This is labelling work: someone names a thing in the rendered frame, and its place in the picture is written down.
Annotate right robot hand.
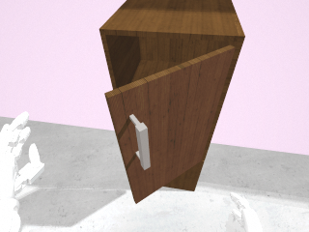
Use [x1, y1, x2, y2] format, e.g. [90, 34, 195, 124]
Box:
[225, 192, 263, 232]

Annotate left robot forearm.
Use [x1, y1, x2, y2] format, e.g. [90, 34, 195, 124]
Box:
[0, 198, 22, 232]

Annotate cupboard door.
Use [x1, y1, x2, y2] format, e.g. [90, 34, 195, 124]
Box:
[104, 45, 236, 204]

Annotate handle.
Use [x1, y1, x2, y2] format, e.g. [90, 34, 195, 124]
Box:
[129, 114, 151, 170]

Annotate left robot hand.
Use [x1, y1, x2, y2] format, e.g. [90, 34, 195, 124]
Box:
[0, 111, 44, 199]

